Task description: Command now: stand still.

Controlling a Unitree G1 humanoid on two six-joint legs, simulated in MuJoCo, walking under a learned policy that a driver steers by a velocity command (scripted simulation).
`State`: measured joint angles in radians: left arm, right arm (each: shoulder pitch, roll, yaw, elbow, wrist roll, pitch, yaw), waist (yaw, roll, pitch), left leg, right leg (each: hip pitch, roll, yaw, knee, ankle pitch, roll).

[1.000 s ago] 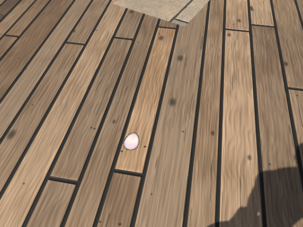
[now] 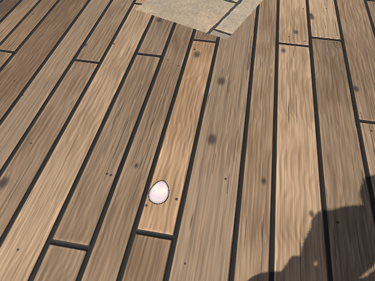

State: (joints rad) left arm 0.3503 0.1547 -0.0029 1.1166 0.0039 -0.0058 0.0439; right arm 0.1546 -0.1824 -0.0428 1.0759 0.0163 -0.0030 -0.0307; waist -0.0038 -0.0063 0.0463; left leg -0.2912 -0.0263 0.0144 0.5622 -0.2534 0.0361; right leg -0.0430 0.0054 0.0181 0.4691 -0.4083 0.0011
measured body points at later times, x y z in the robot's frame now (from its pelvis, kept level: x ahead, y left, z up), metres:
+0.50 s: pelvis -0.03 +0.00 +0.00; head -0.02 +0.00 +0.45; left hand -0.10 +0.21 -0.16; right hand +0.02 -0.23 -0.15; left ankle +0.03 +0.10 -0.73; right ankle -0.10 -0.12 -0.73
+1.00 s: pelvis +0.03 +0.02 -0.01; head +0.03 +0.03 +0.44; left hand -0.07 +0.25 -0.16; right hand +0.09 -0.23 -0.14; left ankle +0.05 +0.11 -0.73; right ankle -0.10 -0.12 -0.73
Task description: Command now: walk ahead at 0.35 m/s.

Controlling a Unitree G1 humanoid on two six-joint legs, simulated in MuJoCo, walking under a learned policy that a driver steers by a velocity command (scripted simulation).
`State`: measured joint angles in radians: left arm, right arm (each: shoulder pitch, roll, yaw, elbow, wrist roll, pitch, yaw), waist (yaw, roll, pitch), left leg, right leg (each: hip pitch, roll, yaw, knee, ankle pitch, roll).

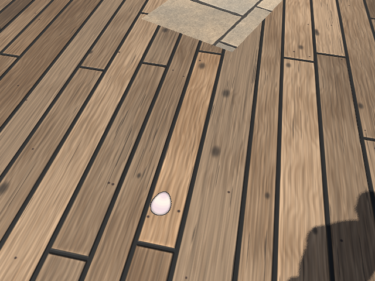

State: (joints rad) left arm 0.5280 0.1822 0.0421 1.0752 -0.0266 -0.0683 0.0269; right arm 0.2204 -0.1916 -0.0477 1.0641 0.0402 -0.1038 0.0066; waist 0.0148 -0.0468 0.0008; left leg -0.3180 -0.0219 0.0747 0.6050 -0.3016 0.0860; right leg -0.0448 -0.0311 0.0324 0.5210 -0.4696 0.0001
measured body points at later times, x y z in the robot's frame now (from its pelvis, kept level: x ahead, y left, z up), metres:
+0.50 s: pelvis +0.23 -0.03 -0.01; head +0.27 -0.04 +0.44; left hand +0.46 +0.18 -0.10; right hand +0.13 -0.28 -0.15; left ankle +0.02 +0.09 -0.72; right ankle +0.39 -0.14 -0.72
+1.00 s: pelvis +0.50 -0.05 +0.02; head +0.52 -0.04 +0.47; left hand +0.47 +0.21 -0.12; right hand +0.69 -0.28 -0.09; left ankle +0.70 +0.11 -0.68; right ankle +0.39 -0.14 -0.72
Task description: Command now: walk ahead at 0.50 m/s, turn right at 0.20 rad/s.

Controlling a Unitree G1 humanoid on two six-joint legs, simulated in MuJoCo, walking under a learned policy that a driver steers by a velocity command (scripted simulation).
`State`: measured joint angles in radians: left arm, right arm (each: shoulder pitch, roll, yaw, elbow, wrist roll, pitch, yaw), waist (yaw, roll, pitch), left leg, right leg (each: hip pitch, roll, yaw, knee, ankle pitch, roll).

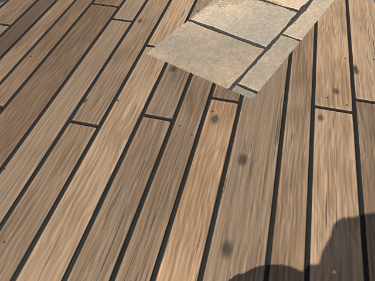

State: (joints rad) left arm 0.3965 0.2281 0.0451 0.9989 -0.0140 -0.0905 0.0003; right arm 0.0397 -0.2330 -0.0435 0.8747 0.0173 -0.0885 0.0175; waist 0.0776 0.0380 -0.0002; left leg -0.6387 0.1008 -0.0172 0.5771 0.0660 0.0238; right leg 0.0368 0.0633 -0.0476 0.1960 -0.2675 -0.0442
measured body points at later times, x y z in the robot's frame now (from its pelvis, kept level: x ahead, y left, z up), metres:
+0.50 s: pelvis +0.26 +0.03 +0.00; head +0.28 +0.02 +0.45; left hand +0.49 +0.23 -0.11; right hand +0.20 -0.24 -0.14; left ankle +0.20 +0.14 -0.74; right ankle +0.39 -0.17 -0.68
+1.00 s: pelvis +0.51 -0.12 +0.01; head +0.52 -0.15 +0.46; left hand +0.68 +0.10 -0.11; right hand +0.55 -0.43 -0.11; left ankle +0.76 -0.03 -0.67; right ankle +0.43 -0.16 -0.74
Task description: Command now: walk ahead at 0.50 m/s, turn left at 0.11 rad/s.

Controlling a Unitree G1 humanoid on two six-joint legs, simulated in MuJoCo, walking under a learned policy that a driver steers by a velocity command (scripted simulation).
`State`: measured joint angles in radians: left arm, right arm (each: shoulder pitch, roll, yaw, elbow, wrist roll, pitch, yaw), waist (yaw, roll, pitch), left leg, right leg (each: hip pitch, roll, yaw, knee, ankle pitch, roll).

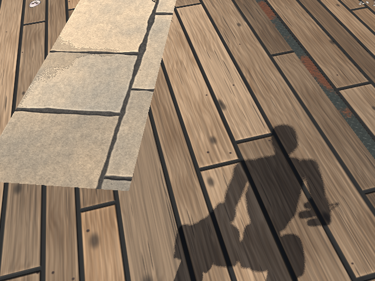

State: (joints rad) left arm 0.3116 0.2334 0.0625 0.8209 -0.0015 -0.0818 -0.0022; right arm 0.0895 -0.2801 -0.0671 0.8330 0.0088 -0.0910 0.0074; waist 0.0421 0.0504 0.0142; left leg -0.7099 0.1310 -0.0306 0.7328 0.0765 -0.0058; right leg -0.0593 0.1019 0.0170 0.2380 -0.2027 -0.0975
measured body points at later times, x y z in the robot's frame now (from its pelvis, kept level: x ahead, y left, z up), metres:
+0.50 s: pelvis +0.30 +0.07 +0.00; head +0.33 +0.09 +0.45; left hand +0.42 +0.37 -0.09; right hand +0.44 -0.18 -0.12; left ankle +0.27 +0.14 -0.75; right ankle +0.47 -0.09 -0.68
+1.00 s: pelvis +0.57 +0.11 +0.00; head +0.59 +0.11 +0.45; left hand +0.45 +0.36 -0.12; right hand +0.86 -0.02 -0.09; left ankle +0.58 +0.31 -0.68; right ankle +0.58 -0.01 -0.75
